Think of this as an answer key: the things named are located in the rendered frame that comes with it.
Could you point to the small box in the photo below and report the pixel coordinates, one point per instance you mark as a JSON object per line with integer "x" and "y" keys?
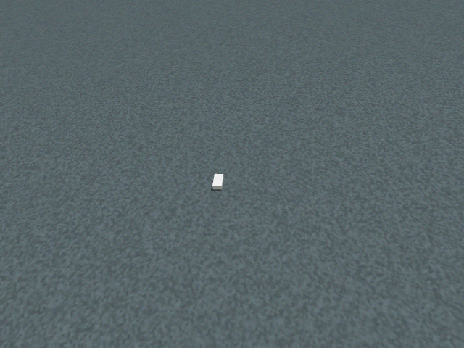
{"x": 218, "y": 181}

